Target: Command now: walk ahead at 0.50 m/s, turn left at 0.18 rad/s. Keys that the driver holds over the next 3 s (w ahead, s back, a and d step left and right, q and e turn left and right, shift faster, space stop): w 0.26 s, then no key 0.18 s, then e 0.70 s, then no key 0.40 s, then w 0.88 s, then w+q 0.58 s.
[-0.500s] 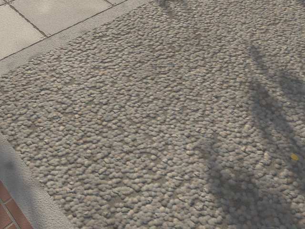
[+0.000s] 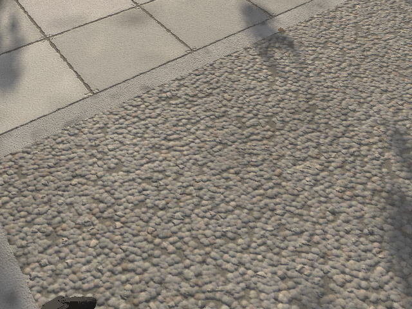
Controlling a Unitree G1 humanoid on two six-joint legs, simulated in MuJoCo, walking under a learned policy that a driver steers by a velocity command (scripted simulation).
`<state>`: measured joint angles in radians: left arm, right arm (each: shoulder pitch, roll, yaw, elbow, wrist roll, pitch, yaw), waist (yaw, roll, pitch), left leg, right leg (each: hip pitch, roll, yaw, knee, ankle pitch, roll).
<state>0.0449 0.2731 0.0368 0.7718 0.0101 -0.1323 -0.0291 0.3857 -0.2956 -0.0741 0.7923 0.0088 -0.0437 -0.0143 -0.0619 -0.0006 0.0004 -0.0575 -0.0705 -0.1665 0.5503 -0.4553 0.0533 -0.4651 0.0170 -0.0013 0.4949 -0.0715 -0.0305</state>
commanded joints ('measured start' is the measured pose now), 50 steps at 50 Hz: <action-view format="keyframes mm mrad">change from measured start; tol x32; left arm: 1 390 248 84 48 -16 2 -2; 50 141 201 81 -103 -13 124 52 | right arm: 1 131 -28 14 -71 13 -28 0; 18 -350 -8 22 -192 -4 -53 34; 50 -331 -112 -43 -57 -19 59 -42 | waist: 1 138 -309 -357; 15 119 -64 29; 25 42 276 -422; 50 61 -125 -47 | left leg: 1 -595 -33 19 681 -115 -29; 22 -293 62 165 -114 549 11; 25 395 533 -259 -5 1392 300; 30 -167 360 -20 -247 629 186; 41 -200 402 152 -293 349 171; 46 -611 74 346 331 -177 -126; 50 -635 95 102 568 19 -87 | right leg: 1 839 -411 748 -161 -230 -302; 7 343 -235 318 -304 -54 -196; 22 441 -184 85 -64 500 -83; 24 186 -60 50 317 130 -2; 25 -21 30 67 606 -610 54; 27 -132 -23 115 732 -625 71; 43 204 -64 -69 136 -190 12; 46 352 -381 498 -185 222 -256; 50 307 -271 342 -180 114 -181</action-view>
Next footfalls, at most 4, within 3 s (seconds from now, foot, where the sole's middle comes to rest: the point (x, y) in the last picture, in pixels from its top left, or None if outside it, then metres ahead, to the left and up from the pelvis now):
0.46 left None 0.42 0.12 -0.76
0.90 right None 0.34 -0.12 -0.76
1.38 left None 0.42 0.09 -0.76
1.62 right None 0.30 -0.13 -0.76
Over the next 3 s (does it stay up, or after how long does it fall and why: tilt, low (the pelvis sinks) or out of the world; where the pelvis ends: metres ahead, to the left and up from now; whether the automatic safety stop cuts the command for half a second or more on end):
stays up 0.93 -0.23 0.00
